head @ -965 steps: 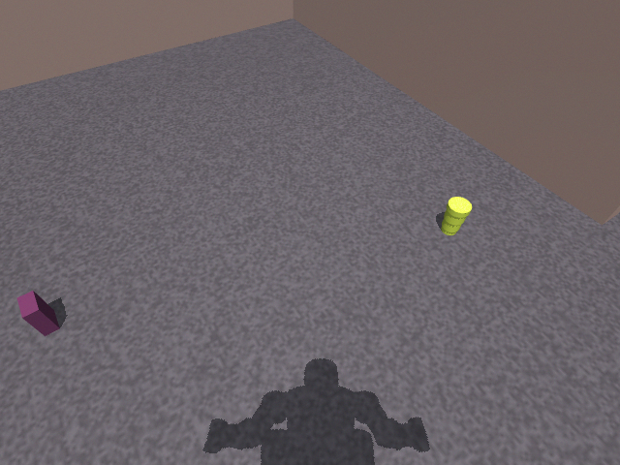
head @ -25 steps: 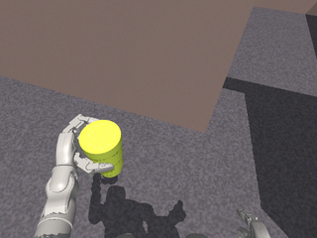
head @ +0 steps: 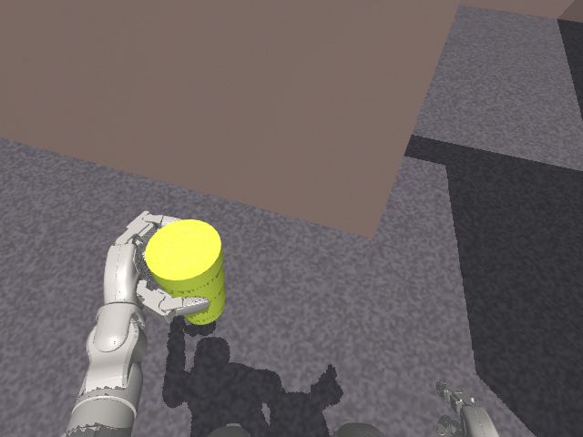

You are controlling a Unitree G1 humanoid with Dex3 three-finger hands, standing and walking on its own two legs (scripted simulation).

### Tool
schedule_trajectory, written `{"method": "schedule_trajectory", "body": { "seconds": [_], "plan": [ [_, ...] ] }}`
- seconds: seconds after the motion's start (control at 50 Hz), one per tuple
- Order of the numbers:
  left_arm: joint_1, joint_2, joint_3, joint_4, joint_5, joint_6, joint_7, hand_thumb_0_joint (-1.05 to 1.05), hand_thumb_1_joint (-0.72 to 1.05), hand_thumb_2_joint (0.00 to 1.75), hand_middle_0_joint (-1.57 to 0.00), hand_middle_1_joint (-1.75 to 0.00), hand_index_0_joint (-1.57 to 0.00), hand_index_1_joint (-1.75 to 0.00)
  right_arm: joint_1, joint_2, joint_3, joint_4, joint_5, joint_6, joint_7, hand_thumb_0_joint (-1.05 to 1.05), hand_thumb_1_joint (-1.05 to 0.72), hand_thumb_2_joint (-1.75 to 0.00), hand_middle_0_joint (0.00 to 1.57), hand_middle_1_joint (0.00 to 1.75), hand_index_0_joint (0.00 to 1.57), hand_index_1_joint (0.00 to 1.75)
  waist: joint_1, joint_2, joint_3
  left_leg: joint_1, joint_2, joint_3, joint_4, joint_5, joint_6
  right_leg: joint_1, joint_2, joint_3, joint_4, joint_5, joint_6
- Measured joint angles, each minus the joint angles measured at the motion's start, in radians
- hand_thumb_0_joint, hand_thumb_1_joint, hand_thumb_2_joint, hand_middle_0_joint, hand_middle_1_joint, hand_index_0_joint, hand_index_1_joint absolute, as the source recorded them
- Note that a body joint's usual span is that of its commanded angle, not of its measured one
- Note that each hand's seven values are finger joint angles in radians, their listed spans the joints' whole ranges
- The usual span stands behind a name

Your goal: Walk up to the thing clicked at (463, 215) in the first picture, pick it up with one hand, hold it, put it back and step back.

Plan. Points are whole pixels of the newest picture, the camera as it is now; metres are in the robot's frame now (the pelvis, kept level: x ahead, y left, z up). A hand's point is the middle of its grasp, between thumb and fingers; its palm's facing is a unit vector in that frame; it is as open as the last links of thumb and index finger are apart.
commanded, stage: crouch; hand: left
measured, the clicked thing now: (194, 279) +0.32 +0.14 +0.01
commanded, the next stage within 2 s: lower in 1.66 s
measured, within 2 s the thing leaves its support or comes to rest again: neither
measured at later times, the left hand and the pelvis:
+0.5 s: hand (195, 302) +0.37 +0.18 -0.18, palm faces +0.13 -0.99 -0.03, open 12.1 cm; pelvis -0.04 +0.00 -0.17, yaw -1 degrees
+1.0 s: hand (207, 327) +0.40 +0.20 -0.39, palm faces +0.18 -0.98 -0.04, open 12.1 cm; pelvis -0.08 +0.00 -0.35, yaw -3 degrees
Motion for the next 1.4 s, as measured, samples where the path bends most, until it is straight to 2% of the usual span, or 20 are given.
{"method": "schedule_trajectory", "body": {
  "seconds": [0.06, 0.16, 0.3, 0.42, 0.66, 0.88, 0.98, 1.12, 1.24, 1.4],
  "plan": [
    [-0.028, -0.003, 0.015, 0.049, 0.006, -0.029, 0.008, -0.02, -0.61, 0.75, -0.76, -1.07, -0.66, -1.10, -0.009, 0.000, -0.003, 0.000, -0.007, -0.004, 0.007, 0.01, -0.91, -0.91, 0.20, 0.30, 0.20, 0.30, -0.004, -0.005, -0.004, -0.046, 0.000, -0.003, 0.032, -0.006, 0.000, -0.046, -0.001, -0.001, 0.033, -0.008, -0.001],
    [-0.098, 0.003, 0.050, 0.158, 0.015, -0.114, 0.002, -0.02, -0.61, 0.75, -0.75, -1.08, -0.65, -1.11, -0.025, -0.004, -0.011, -0.004, -0.020, -0.017, 0.026, 0.01, -0.91, -0.91, 0.20, 0.30, 0.20, 0.30, -0.014, -0.017, -0.015, -0.194, -0.001, -0.008, 0.142, -0.036, -0.002, -0.194, -0.002, -0.003, 0.145, -0.039, -0.004],
    [-0.196, 0.036, 0.096, 0.302, 0.017, -0.255, -0.023, -0.02, -0.61, 0.74, -0.75, -1.09, -0.65, -1.12, -0.026, -0.026, -0.012, -0.015, -0.041, -0.030, 0.052, 0.01, -0.90, -0.91, 0.20, 0.30, 0.20, 0.30, -0.040, -0.021, -0.092, -0.538, 0.001, -0.024, 0.420, -0.127, -0.008, -0.533, -0.004, -0.007, 0.419, -0.129, -0.005],
    [-0.278, 0.065, 0.139, 0.389, 0.026, -0.325, -0.029, -0.02, -0.61, 0.75, -0.75, -1.08, -0.65, -1.12, -0.041, -0.037, -0.004, -0.001, -0.057, -0.020, 0.064, 0.01, -0.90, -0.91, 0.20, 0.30, 0.20, 0.30, -0.054, -0.011, -0.151, -0.819, 0.001, -0.036, 0.674, -0.213, -0.008, -0.814, -0.005, -0.008, 0.670, -0.213, -0.007],
    [-0.419, 0.117, 0.236, 0.497, 0.044, -0.366, -0.033, -0.02, -0.61, 0.77, -0.73, -1.08, -0.64, -1.11, -0.103, -0.021, 0.013, 0.030, -0.090, -0.002, 0.098, 0.01, -0.92, -0.91, 0.20, 0.30, 0.20, 0.30, -0.065, -0.006, -0.164, -1.218, -0.001, -0.051, 1.023, -0.286, -0.005, -1.212, -0.005, -0.004, 1.012, -0.280, -0.008],
    [-0.528, 0.186, 0.306, 0.599, 0.097, -0.402, -0.017, -0.02, -0.61, 0.76, -0.74, -1.09, -0.64, -1.12, -0.127, -0.029, 0.038, 0.048, -0.121, 0.006, 0.117, 0.01, -0.93, -0.91, 0.20, 0.30, 0.20, 0.30, -0.111, -0.024, -0.121, -1.480, -0.011, -0.076, 1.290, -0.304, -0.010, -1.467, -0.007, -0.011, 1.270, -0.295, -0.009],
    [-0.573, 0.233, 0.339, 0.638, 0.114, -0.400, -0.009, -0.02, -0.61, 0.76, -0.73, -1.10, -0.64, -1.13, -0.132, -0.036, 0.053, 0.058, -0.131, 0.018, 0.119, 0.01, -0.93, -0.92, 0.20, 0.30, 0.20, 0.30, -0.132, -0.028, -0.084, -1.558, -0.014, -0.087, 1.382, -0.299, -0.012, -1.544, -0.006, -0.014, 1.357, -0.286, -0.008],
    [-0.614, 0.299, 0.371, 0.682, 0.118, -0.388, -0.022, -0.02, -0.61, 0.77, -0.73, -1.10, -0.64, -1.13, -0.130, -0.048, 0.087, 0.059, -0.143, 0.033, 0.121, 0.00, -0.92, -0.92, 0.20, 0.30, 0.20, 0.30, -0.159, -0.034, -0.038, -1.635, -0.015, -0.107, 1.482, -0.291, -0.013, -1.616, 0.000, -0.026, 1.443, -0.269, -0.006],
    [-0.615, 0.328, 0.402, 0.680, 0.118, -0.380, -0.031, -0.02, -0.61, 0.76, -0.73, -1.09, -0.64, -1.12, -0.129, -0.061, 0.116, 0.052, -0.155, 0.045, 0.122, 0.00, -0.92, -0.91, 0.20, 0.30, 0.20, 0.30, -0.173, -0.041, -0.003, -1.681, -0.015, -0.129, 1.547, -0.290, -0.010, -1.652, 0.005, -0.041, 1.490, -0.259, 0.001],
    [-0.607, 0.356, 0.399, 0.659, 0.127, -0.379, -0.024, -0.02, -0.61, 0.77, -0.73, -1.09, -0.64, -1.12, -0.142, -0.072, 0.145, 0.035, -0.173, 0.053, 0.128, 0.00, -0.91, -0.91, 0.20, 0.30, 0.20, 0.30, -0.183, -0.059, 0.032, -1.720, -0.020, -0.148, 1.604, -0.292, -0.005, -1.675, 0.008, -0.053, 1.527, -0.256, 0.011]
  ]
}}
